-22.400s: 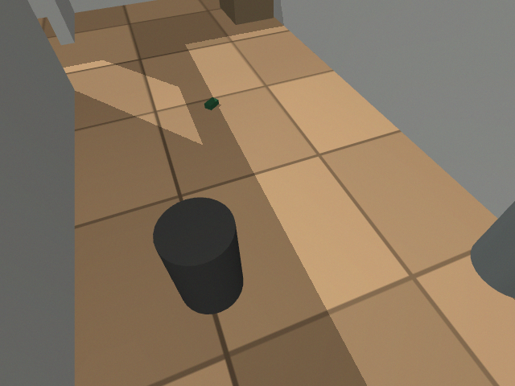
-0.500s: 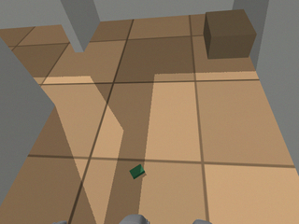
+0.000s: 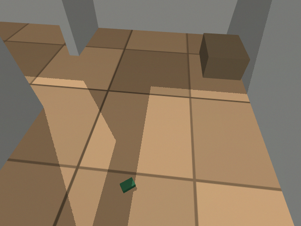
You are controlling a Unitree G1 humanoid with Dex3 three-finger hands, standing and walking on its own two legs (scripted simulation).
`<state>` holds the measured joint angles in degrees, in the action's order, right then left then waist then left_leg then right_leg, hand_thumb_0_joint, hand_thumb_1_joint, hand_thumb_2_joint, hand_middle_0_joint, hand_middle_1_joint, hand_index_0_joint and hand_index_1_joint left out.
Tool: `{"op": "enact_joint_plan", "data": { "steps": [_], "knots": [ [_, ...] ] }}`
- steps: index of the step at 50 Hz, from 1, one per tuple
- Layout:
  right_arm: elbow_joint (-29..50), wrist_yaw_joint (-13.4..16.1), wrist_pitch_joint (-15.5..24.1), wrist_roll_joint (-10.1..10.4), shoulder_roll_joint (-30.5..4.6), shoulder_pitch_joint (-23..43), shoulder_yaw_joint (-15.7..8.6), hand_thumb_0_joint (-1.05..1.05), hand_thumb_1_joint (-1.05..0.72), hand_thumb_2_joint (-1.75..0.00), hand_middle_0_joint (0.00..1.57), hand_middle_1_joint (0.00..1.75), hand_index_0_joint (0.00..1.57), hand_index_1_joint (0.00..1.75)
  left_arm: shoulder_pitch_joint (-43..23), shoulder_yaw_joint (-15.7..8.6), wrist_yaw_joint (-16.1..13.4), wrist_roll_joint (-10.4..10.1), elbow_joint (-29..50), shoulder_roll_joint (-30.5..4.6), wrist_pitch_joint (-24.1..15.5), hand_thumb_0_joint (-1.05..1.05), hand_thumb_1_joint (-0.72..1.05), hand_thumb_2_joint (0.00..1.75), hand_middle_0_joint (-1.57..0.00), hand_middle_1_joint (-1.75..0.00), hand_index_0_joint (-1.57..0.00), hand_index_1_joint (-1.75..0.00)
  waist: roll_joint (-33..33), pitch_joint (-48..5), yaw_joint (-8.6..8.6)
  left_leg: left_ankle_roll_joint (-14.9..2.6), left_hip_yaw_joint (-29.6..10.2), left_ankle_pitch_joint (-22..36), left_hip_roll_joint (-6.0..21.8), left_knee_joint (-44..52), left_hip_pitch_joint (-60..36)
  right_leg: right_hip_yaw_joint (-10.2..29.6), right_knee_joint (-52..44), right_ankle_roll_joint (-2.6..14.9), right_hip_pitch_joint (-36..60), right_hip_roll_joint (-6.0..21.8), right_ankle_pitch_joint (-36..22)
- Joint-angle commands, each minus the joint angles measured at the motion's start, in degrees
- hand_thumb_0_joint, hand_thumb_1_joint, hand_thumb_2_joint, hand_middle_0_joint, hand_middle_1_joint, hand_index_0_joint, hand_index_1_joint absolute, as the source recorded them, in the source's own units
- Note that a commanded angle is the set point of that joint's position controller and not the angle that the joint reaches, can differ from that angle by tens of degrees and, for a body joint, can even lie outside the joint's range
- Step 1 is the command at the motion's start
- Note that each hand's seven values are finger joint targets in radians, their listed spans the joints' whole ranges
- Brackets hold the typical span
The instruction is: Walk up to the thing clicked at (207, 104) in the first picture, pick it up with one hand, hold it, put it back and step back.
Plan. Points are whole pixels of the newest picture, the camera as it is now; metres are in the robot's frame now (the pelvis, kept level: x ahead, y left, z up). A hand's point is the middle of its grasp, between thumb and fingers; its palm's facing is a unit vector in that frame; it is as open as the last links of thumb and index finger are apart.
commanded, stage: walk up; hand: left
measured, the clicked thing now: (127, 185) +0.49 +0.20 -0.75
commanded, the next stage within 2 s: stand in 1.16 s
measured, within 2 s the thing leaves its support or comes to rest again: neither
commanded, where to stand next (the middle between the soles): +0.07 -0.01 m, yaw -2 degrees
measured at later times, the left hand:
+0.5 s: hand out of the picture +0.11 +0.26 -0.13, palm faces -0.01 -0.93 -0.36, open 7.4 cm
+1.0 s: hand out of the picture +0.10 +0.25 -0.14, palm faces -0.02 -0.94 -0.34, open 7.4 cm
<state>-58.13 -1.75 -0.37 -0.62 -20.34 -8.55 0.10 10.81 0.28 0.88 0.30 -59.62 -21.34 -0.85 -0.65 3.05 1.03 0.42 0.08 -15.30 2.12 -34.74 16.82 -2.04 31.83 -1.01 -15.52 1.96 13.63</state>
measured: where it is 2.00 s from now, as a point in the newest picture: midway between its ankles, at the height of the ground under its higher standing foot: outside the picture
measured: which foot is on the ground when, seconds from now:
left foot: down 0.00-1.00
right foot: down 0.00-1.00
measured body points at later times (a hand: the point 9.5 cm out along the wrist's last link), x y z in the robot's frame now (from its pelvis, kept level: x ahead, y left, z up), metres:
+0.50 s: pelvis +0.02 +0.00 +0.02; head +0.03 -0.01 +0.47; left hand +0.11 +0.30 -0.11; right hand +0.12 -0.30 -0.12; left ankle +0.04 +0.12 -0.73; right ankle +0.04 -0.14 -0.73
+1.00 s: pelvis +0.02 +0.00 +0.02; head +0.03 -0.01 +0.47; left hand +0.10 +0.30 -0.11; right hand +0.09 -0.30 -0.12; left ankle +0.04 +0.12 -0.73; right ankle +0.04 -0.14 -0.73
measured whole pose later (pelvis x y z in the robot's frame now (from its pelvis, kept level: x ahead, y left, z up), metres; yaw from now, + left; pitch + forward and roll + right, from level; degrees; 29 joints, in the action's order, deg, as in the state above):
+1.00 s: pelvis +0.02 +0.00 +0.02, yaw +0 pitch -2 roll +0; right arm -66.7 -1.1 0.0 -0.4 -20.2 -5.9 -0.3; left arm 4.8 -0.5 0.8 0.8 -67.3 -19.6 -0.5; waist 0.8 2.8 -0.2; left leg 0.7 0.5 -9.2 1.2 -19.7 8.4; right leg -2.1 18.9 -1.8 -8.0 2.7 8.7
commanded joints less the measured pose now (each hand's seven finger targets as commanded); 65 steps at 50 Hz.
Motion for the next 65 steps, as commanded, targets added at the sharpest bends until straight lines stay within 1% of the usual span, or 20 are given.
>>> {"op": "enact_joint_plan", "data": {
  "steps": [1,2,4,6,8,13,17,20,22,26,28,30,35,39,45,50,51,56,60,65],
  "knots": [
    [2.5,1.2,1.8,0.3,-13.9,4.6,-2.9,0.0,-0.9,-0.9,0.2,0.3,0.2,0.3,-2.7,-2.9,-0.9,-0.5,1.9,-12.5,-1.9,0.0,0.9,0.9,-0.2,-0.3,-0.2,-0.3,6.2,-0.8,-0.13,-3.29,-9.6,-10.5,5.9,15.1,2.3,5.4,-7.8,2.99,2.0,3.1,4.2],
    [2.1,1.2,2.0,0.6,-13.4,4.9,-2.7,0.0,-0.9,-0.9,0.2,0.3,0.2,0.3,-2.5,-2.8,-1.0,-0.5,1.0,-12.2,-2.1,0.0,0.9,0.9,-0.2,-0.3,-0.2,-0.3,5.3,-1.8,0.08,-3.31,-9.1,-6.0,5.8,14.2,0.7,5.4,-8.3,2.96,3.0,3.5,1.2],
    [1.7,1.3,2.3,0.8,-13.0,4.9,-2.6,0.0,-0.9,-0.9,0.2,0.3,0.2,0.3,-3.1,-2.5,-1.1,-0.5,0.3,-12.3,-2.5,0.0,0.9,0.9,-0.2,-0.3,-0.2,-0.3,2.8,-5.0,-0.39,-3.14,-7.1,4.6,5.2,11.5,-3.7,6.0,-8.9,2.79,4.2,4.8,-6.8],
    [0.7,1.5,2.3,1.1,-12.8,4.5,-2.8,0.0,-0.9,-0.9,0.2,0.3,0.2,0.3,-4.7,-2.6,-1.2,-0.6,-0.3,-12.5,-2.6,0.0,0.9,0.9,-0.2,-0.3,-0.2,-0.3,1.0,-6.1,-1.05,-2.84,-6.0,10.3,5.0,10.9,-6.1,5.9,-9.4,2.64,5.0,5.5,-10.7],
    [0.1,1.5,2.2,1.2,-12.8,5.2,-2.8,0.0,-0.9,-0.9,0.2,0.3,0.2,0.3,-4.9,-2.4,-1.3,-0.8,-0.9,-12.0,-2.5,0.0,0.9,0.9,-0.2,-0.3,-0.2,-0.3,0.9,-6.9,-0.84,-2.87,-5.6,13.1,5.0,10.9,-7.9,5.6,-9.7,2.41,5.5,5.9,-12.5],
    [-1.5,1.5,1.5,1.0,-12.6,6.8,-3.0,0.0,-0.9,-0.9,0.2,0.3,0.2,0.3,-7.1,-2.0,-1.3,-0.5,-1.8,-11.5,-2.0,0.0,0.9,0.9,-0.2,-0.3,-0.2,-0.3,-0.5,-5.4,-1.07,-2.67,-5.6,9.4,4.9,14.0,-7.7,5.2,-12.5,1.89,5.7,6.1,-8.6],
    [-2.7,1.4,1.6,0.9,-12.3,7.4,-2.7,0.0,-0.9,-0.9,0.2,0.3,0.2,0.3,-7.8,-2.2,-1.3,-0.4,-2.7,-11.3,-1.8,0.0,0.9,0.9,-0.2,-0.3,-0.2,-0.3,-0.7,-6.4,-0.57,-2.43,-5.5,12.1,5.2,15.8,-8.7,5.0,-13.0,1.44,8.2,6.3,-10.5],
    [-3.5,1.4,1.7,0.8,-12.3,7.9,-2.7,0.0,-0.9,-0.9,0.2,0.3,0.2,0.3,-8.2,-2.2,-1.3,-0.4,-3.2,-11.1,-1.7,0.0,0.9,0.9,-0.2,-0.3,-0.2,-0.3,-0.4,-6.3,-0.4,-2.18,-5.3,12.4,5.2,16.8,-9.0,4.7,-13.8,1.29,8.8,6.3,-10.3],
    [-3.7,1.4,1.6,0.7,-12.2,8.4,-2.6,0.0,-0.9,-0.9,0.2,0.3,0.2,0.3,-8.7,-2.2,-1.3,-0.2,-3.4,-11.2,-1.5,0.0,0.9,0.9,-0.2,-0.3,-0.2,-0.3,-0.1,-4.7,-0.4,-2.03,-5.3,10.0,4.9,17.7,-8.2,4.9,-14.7,1.1,8.3,6.1,-8.6],
    [-4.5,1.4,1.7,0.5,-12.2,7.9,-2.5,0.0,-0.9,-0.9,0.2,0.3,0.2,0.3,-9.3,-2.4,-1.2,-0.1,-3.5,-11.3,-1.4,0.0,0.9,0.9,-0.2,-0.3,-0.2,-0.3,0.6,-5.2,-0.49,-1.86,-5.2,9.1,5.1,18.7,-8.1,4.9,-15.1,1.34,9.4,6.2,-8.0],
    [-4.7,1.4,1.8,0.4,-12.3,8.3,-2.6,0.0,-0.9,-0.9,0.2,0.3,0.2,0.3,-9.6,-2.5,-1.2,0.1,-3.7,-11.2,-1.2,0.0,0.9,0.9,-0.2,-0.3,-0.2,-0.3,1.1,-4.4,-0.55,-1.73,-5.4,6.5,5.0,19.7,-7.0,4.7,-15.3,1.26,9.3,5.9,-7.1],
    [-4.7,1.4,1.8,0.4,-12.1,7.9,-2.5,0.0,-0.9,-0.9,0.2,0.3,0.2,0.3,-9.5,-2.6,-1.1,0.0,-4.0,-11.1,-1.3,0.0,0.9,0.9,-0.2,-0.3,-0.2,-0.3,1.2,-4.8,-0.53,-1.76,-5.4,7.8,5.2,19.6,-7.6,4.7,-15.3,1.28,10.0,5.9,-7.2],
    [-4.8,1.5,1.8,0.3,-12.2,7.7,-2.5,0.0,-0.9,-0.9,0.2,0.3,0.2,0.3,-9.6,-2.8,-1.1,0.1,-3.9,-11.0,-1.1,0.0,0.9,0.9,-0.2,-0.3,-0.2,-0.3,1.2,-4.3,-0.64,-1.64,-5.4,5.3,5.0,20.1,-7.1,4.8,-15.8,1.27,9.1,5.7,-6.3],
    [-5.0,1.5,1.9,0.4,-12.0,6.7,-2.5,0.0,-0.9,-0.9,0.2,0.3,0.2,0.3,-9.8,-2.9,-1.1,0.2,-3.8,-10.6,-1.2,0.0,0.9,0.9,-0.2,-0.3,-0.2,-0.3,1.1,-4.5,-0.99,-1.67,-5.5,6.0,5.0,19.7,-7.2,4.9,-16.2,1.4,9.5,5.6,-5.2],
    [-5.0,1.6,1.8,0.3,-12.0,6.2,-2.6,0.0,-0.9,-0.9,0.2,0.3,0.2,0.3,-9.8,-3.0,-1.1,0.3,-3.7,-10.8,-1.1,0.0,0.9,0.9,-0.2,-0.3,-0.2,-0.3,0.3,-4.9,-1.2,-1.64,-5.0,6.0,4.6,19.3,-7.5,5.0,-16.2,1.38,9.0,5.8,-6.3],
    [-4.8,1.6,1.7,0.4,-11.9,5.9,-2.6,0.0,-0.9,-0.9,0.2,0.3,0.2,0.3,-9.0,-2.9,-1.1,0.2,-3.6,-10.5,-1.2,0.0,0.9,0.9,-0.2,-0.3,-0.2,-0.3,0.1,-5.8,-1.09,-1.81,-4.7,8.2,4.8,18.3,-9.3,5.1,-16.6,1.3,8.9,5.9,-6.9],
    [-5.0,1.6,1.7,0.3,-11.5,5.4,-2.5,0.0,-0.9,-0.9,0.2,0.3,0.2,0.3,-9.8,-3.0,-1.1,0.2,-3.6,-10.6,-1.2,0.0,0.9,0.9,-0.2,-0.3,-0.2,-0.3,-0.2,-5.0,-1.36,-1.54,-4.8,7.7,4.5,18.7,-8.1,5.1,-16.4,1.26,9.0,5.9,-6.9],
    [-4.8,1.7,1.6,0.2,-12.1,6.0,-2.7,0.0,-0.9,-0.9,0.2,0.3,0.2,0.3,-8.9,-2.9,-1.1,0.3,-3.8,-10.4,-1.0,0.0,0.9,0.9,-0.2,-0.3,-0.2,-0.3,0.5,-4.2,-1.05,-1.74,-5.1,7.8,4.9,19.4,-8.0,4.6,-16.1,1.23,8.9,5.6,-7.3],
    [-4.4,1.8,2.0,-0.2,-12.0,5.7,-2.5,0.0,-0.9,-0.9,0.2,0.3,0.2,0.3,-7.8,-2.9,-1.2,0.3,-3.7,-10.8,-0.9,0.0,0.9,0.9,-0.2,-0.3,-0.2,-0.3,0.3,-4.9,-1.11,-1.13,-5.2,10.4,5.5,19.4,-9.2,4.7,-16.0,1.32,9.0,6.0,-7.2],
    [-4.0,1.8,2.0,0.0,-11.7,6.5,-2.5,0.0,-0.9,-0.9,0.2,0.3,0.2,0.3,-7.8,-2.9,-1.1,0.3,-3.4,-10.9,-0.8,0.0,0.9,0.9,-0.2,-0.3,-0.2,-0.3,0.7,-3.9,-1.18,-0.9,-5.2,9.5,5.3,19.8,-8.9,4.6,-16.1,1.31,8.3,5.9,-6.0]
  ]
}}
